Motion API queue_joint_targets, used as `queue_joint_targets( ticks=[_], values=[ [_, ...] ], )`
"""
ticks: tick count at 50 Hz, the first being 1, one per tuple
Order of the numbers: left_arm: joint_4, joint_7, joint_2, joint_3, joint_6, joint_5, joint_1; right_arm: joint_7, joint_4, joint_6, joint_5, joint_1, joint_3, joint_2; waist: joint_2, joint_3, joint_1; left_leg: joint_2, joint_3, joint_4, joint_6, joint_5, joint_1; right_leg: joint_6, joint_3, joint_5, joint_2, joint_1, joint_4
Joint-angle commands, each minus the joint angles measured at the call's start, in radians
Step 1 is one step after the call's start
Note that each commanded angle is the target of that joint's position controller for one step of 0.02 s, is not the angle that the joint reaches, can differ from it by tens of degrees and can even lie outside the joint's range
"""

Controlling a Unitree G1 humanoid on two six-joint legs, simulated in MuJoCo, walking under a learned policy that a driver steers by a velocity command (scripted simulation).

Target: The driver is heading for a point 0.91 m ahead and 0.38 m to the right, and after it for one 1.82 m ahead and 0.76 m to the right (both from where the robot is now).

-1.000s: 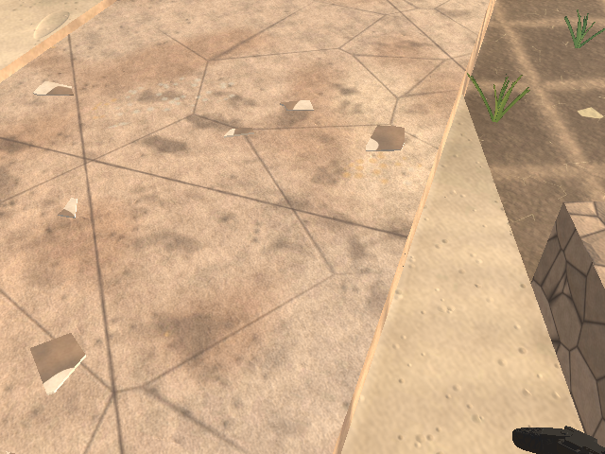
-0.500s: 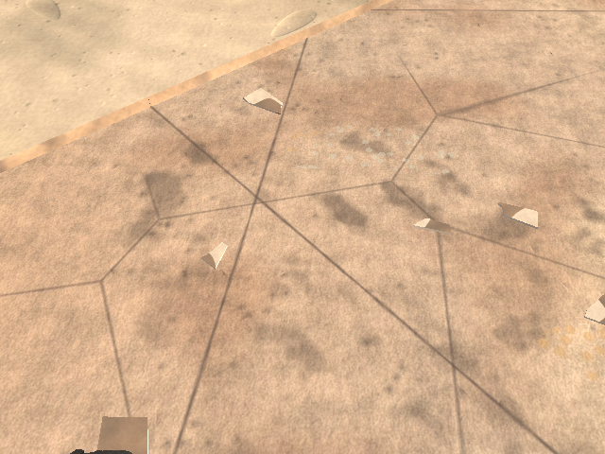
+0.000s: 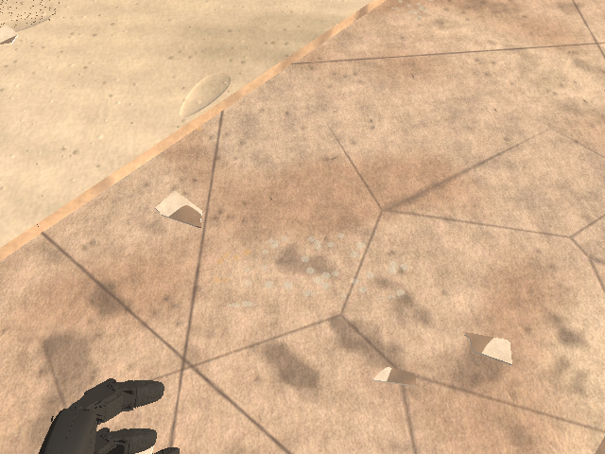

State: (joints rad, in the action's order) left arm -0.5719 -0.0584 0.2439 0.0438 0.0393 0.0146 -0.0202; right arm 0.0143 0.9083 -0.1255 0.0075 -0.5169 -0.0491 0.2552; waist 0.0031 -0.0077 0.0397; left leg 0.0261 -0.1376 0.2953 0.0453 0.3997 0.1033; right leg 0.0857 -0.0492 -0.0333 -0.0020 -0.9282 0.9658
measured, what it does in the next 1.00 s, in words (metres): walks ahead, turning right: right foot, then left foot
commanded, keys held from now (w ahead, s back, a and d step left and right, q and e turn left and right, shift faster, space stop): w+e+shift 0.94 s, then w+q+shift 0.06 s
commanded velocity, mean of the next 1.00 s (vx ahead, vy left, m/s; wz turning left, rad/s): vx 1.00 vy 0.00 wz -0.90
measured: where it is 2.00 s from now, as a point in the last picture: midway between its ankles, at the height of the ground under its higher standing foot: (567, 121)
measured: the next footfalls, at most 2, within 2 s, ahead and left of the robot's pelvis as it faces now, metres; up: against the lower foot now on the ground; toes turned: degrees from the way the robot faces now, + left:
right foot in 0.10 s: +0.30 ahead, -0.05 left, +0.00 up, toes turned -6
left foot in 0.50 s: +0.75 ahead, +0.02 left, +0.00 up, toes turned -32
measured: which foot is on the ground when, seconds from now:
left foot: down 0.00-0.08, up 0.10-0.48, down 0.50-0.96, up 0.98-1.00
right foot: up 0.00-0.08, down 0.10-0.50, up 0.52-0.96, down 0.98-1.00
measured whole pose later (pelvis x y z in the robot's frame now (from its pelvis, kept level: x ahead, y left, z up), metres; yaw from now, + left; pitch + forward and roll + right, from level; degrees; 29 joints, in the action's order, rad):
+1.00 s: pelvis +0.88 -0.26 -0.03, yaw -55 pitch +0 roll +1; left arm -0.61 -0.06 0.29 0.02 0.01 0.03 -0.03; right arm 0.02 0.86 -0.05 0.03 -0.51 -0.02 0.25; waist -0.03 0.04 0.05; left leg -0.06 -0.20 1.05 -0.03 0.37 0.03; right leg 0.23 -0.14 0.21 0.11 -0.52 0.73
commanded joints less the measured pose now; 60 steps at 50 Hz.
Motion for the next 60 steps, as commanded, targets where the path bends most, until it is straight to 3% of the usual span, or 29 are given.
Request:
queue_joint_targets(
  ticks=[1, 4, 5, 6, 7, 8, 10, 15, 21, 23, 24, 25, 26, 27, 28, 30, 33, 41, 43, 46, 47, 48, 49, 50, 51, 52, 53, 56, 60],
  values=[
    [-0.108, -0.009, 0.073, 0.029, -0.013, -0.018, -0.306, 0.019, -0.159, -0.053, -0.017, 0.254, -0.043, 0.199, 0.051, -0.121, -0.187, -0.137, -0.055, -0.057, 0.019, -1.095, -0.182, 0.008, -0.126, -0.211, 0.080, 0.696, -0.215],
    [-0.199, 0.007, 0.173, 0.079, -0.029, -0.013, -0.641, 0.030, -0.204, 0.021, 0.020, 0.323, -0.064, 0.210, 0.077, -0.203, -0.379, -0.130, -0.049, 0.687, 0.006, -1.274, -0.145, 0.116, -0.053, -0.084, 0.082, 1.002, -0.415],
    [-0.217, 0.021, 0.196, 0.098, -0.039, -0.017, -0.623, 0.018, -0.212, 0.033, 0.036, 0.366, -0.050, 0.135, -0.084, -0.086, -0.362, 0.026, -0.038, 1.156, 0.003, -0.420, -0.354, 0.173, 0.031, 0.015, 0.038, 1.037, -0.531],
    [-0.218, 0.019, 0.242, 0.095, -0.040, 0.002, -0.547, 0.007, -0.293, 0.019, 0.064, 0.365, 0.003, -0.052, -0.300, 0.039, -0.188, 0.090, 0.047, 1.497, -0.007, 0.128, -0.796, 0.170, 0.167, -0.346, 0.014, 1.088, -0.228],
    [-0.166, 0.029, 0.240, 0.082, -0.034, 0.015, -0.486, -0.007, -0.377, 0.007, 0.033, 0.183, 0.027, -0.060, -0.244, -0.210, -0.050, 0.061, 0.223, 1.517, -0.026, 0.111, -0.984, 0.344, 0.567, -0.146, -0.119, 1.306, -0.376],
    [-0.128, 0.038, 0.219, 0.084, -0.033, 0.020, -0.421, -0.012, -0.365, -0.014, 0.047, 0.179, 0.030, 0.029, -0.116, -0.211, -0.063, 0.026, 0.258, 1.387, -0.017, 0.028, -1.008, 0.369, 0.854, 0.353, -0.210, 1.227, -0.672],
    [-0.137, 0.046, 0.180, 0.075, -0.007, 0.009, -0.380, -0.009, -0.374, -0.005, 0.065, 0.343, 0.019, 0.105, 0.072, -0.006, -0.041, -0.046, 0.269, 1.166, -0.035, -0.040, -0.931, 0.302, 0.800, 0.420, -0.159, 0.919, -0.748],
    [-0.166, 0.051, 0.188, 0.059, 0.043, -0.005, -0.417, -0.016, -0.442, 0.058, 0.053, 0.537, 0.050, 0.086, 0.058, 0.110, -0.052, -0.119, 0.206, 0.705, -0.099, -0.148, -0.750, 0.255, 0.549, 0.089, -0.036, 0.578, -0.800],
    [-0.185, 0.044, 0.218, 0.077, 0.039, -0.026, -0.432, -0.026, -0.456, 0.051, 0.015, 0.639, 0.061, 0.057, -0.040, 0.037, -0.122, -0.024, 0.164, 0.275, -0.073, -0.478, -0.452, 0.122, 0.497, -0.158, 0.008, 0.670, -0.700],
    [-0.182, 0.046, 0.255, 0.087, 0.041, -0.018, -0.414, -0.008, -0.415, 0.044, 0.014, 0.504, 0.029, 0.123, -0.036, -0.064, -0.054, 0.020, 0.170, 0.223, -0.054, -0.367, -0.278, 0.077, 0.496, -0.378, 0.015, 0.755, -0.498],
    [-0.173, 0.041, 0.284, 0.094, 0.044, -0.014, -0.371, 0.005, -0.377, 0.039, 0.014, 0.330, 0.005, 0.165, -0.027, -0.154, 0.053, 0.005, 0.176, 0.230, -0.042, -0.297, -0.092, 0.051, 0.463, -0.408, 0.042, 0.721, -0.292],
    [-0.146, 0.038, 0.238, 0.083, 0.055, -0.008, -0.322, 0.027, -0.335, 0.035, 0.028, 0.091, -0.028, 0.230, 0.006, -0.268, 0.165, -0.112, 0.263, 0.290, -0.016, -0.098, 0.168, 0.040, 0.417, -0.255, 0.071, 0.572, -0.011],
    [-0.107, 0.046, 0.062, 0.037, 0.059, -0.014, -0.344, 0.040, -0.311, 0.034, 0.068, -0.024, -0.045, 0.287, 0.242, -0.357, 0.142, -0.399, 0.631, 0.213, 0.021, 0.206, 0.385, 0.037, 0.303, 0.569, 0.151, 0.315, 0.309],
    [-0.056, 0.050, 0.088, 0.020, 0.046, -0.045, -0.432, 0.025, -0.323, 0.040, 0.065, 0.097, -0.060, 0.324, 0.439, -0.423, 0.034, -0.508, 1.123, -0.020, 0.105, 0.413, 0.346, 0.032, 0.216, 0.528, 0.126, 0.161, 0.469],
    [-0.087, 0.056, 0.146, 0.026, 0.024, -0.009, -0.335, 0.018, -0.346, 0.047, 0.057, 0.223, -0.042, 0.198, 0.235, -0.234, 0.035, -0.439, 0.987, -0.057, 0.109, 0.533, 0.175, 0.037, 0.174, 0.402, 0.048, 0.105, 0.484],
    [-0.076, 0.027, 0.147, 0.029, 0.002, 0.021, -0.231, 0.008, -0.305, 0.050, 0.048, 0.243, -0.019, 0.108, 0.053, -0.066, 0.020, -0.349, 0.641, -0.038, 0.079, 0.184, -0.050, 0.024, 0.135, 0.322, -0.019, 0.142, 0.404],
    [-0.013, -0.010, 0.077, 0.004, -0.034, 0.028, -0.150, -0.005, -0.198, 0.020, 0.023, 0.149, -0.010, 0.071, 0.089, 0.021, -0.013, -0.302, 0.392, -0.076, 0.049, -0.120, -0.154, 0.017, 0.133, 0.324, -0.088, 0.116, 0.365],
    [0.088, -0.049, 0.091, -0.027, -0.046, 0.019, 0.102, -0.007, -0.110, -0.006, 0.021, 0.099, -0.012, 0.138, 0.014, 0.148, -0.033, -0.207, -0.080, -0.190, -0.043, -0.694, -0.212, 0.035, -0.061, 0.004, -0.046, 0.238, -0.054],
    [0.079, -0.052, 0.091, -0.030, -0.043, 0.015, 0.123, 0.004, -0.098, 0.001, 0.025, 0.048, -0.018, 0.179, 0.036, 0.127, -0.031, -0.207, -0.134, -0.111, -0.070, -1.122, -0.132, 0.076, -0.149, 0.030, 0.025, 0.346, -0.149],
    [0.017, -0.028, 0.154, -0.002, -0.041, 0.018, -0.079, 0.035, -0.106, 0.039, 0.026, 0.052, -0.036, 0.260, 0.114, -0.004, -0.165, -0.276, -0.123, 0.237, -0.076, -1.568, -0.053, 0.129, -0.158, 0.172, 0.113, 0.593, -0.200],
    [-0.043, -0.015, 0.199, 0.023, -0.037, 0.017, -0.276, 0.036, -0.128, 0.054, 0.029, 0.103, -0.043, 0.279, 0.119, -0.081, -0.254, -0.294, -0.098, 0.481, -0.058, -1.569, -0.140, 0.163, -0.112, 0.221, 0.127, 0.811, -0.237],
    [-0.112, 0.010, 0.223, 0.049, -0.029, 0.018, -0.444, 0.026, -0.140, 0.061, 0.031, 0.127, -0.041, 0.267, 0.058, -0.132, -0.314, -0.241, -0.101, 0.829, -0.036, -1.155, -0.344, 0.208, 0.015, 0.206, 0.090, 1.090, -0.370],
    [-0.122, 0.034, 0.279, 0.070, -0.034, 0.001, -0.373, 0.005, -0.179, 0.054, 0.041, 0.123, -0.014, 0.136, -0.183, -0.118, -0.192, -0.051, -0.086, 1.208, -0.033, 0.022, -0.665, 0.213, 0.259, 0.126, -0.085, 1.255, -0.342],
    [-0.059, 0.043, 0.344, 0.076, -0.041, 0.024, -0.326, 0.005, -0.275, 0.043, 0.002, 0.039, 0.001, 0.126, -0.186, -0.338, -0.117, -0.037, 0.120, 1.406, -0.038, 0.084, -0.887, 0.395, 0.738, 0.179, -0.325, 1.435, -0.506],
    [-0.063, 0.059, 0.280, 0.073, -0.040, 0.020, -0.366, 0.005, -0.274, 0.027, 0.005, 0.159, -0.002, 0.175, -0.001, -0.265, -0.175, -0.069, 0.174, 1.364, -0.033, -0.034, -0.951, 0.359, 0.757, 0.321, -0.314, 1.327, -0.648],
    [-0.100, 0.071, 0.239, 0.060, -0.028, 0.023, -0.336, 0.003, -0.265, 0.024, -0.007, 0.169, 0.004, 0.162, 0.038, -0.067, -0.115, -0.112, 0.164, 1.278, -0.023, -0.074, -0.953, 0.315, 0.644, 0.317, -0.304, 1.129, -0.700],
    [-0.117, 0.072, 0.196, 0.046, -0.005, 0.025, -0.309, -0.001, -0.248, 0.034, 0.006, 0.189, 0.009, 0.146, 0.107, 0.006, -0.072, -0.144, 0.178, 1.193, -0.021, -0.080, -0.882, 0.272, 0.555, 0.263, -0.265, 0.960, -0.720],
    [-0.158, 0.069, 0.131, 0.017, 0.054, 0.016, -0.293, -0.034, -0.194, 0.097, 0.016, 0.130, 0.015, 0.095, 0.083, 0.080, 0.017, -0.170, 0.238, 1.031, -0.026, -0.081, -0.736, 0.184, 0.301, 0.164, -0.188, 0.698, -0.794],
    [-0.196, 0.039, 0.120, 0.012, 0.091, 0.005, -0.326, -0.054, -0.243, 0.098, -0.008, 0.328, 0.022, 0.063, 0.002, 0.154, -0.031, -0.135, 0.166, 0.718, 0.010, -0.357, -0.788, 0.046, 0.014, -0.159, -0.066, 0.696, -0.870]
  ],
)
Velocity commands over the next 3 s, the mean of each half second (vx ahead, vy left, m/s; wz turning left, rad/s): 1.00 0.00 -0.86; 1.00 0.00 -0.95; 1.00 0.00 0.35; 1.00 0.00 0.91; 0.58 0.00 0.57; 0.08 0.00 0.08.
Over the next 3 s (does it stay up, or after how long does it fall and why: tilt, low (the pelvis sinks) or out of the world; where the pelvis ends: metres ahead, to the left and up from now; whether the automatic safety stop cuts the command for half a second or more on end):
stays up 2.04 -1.03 0.00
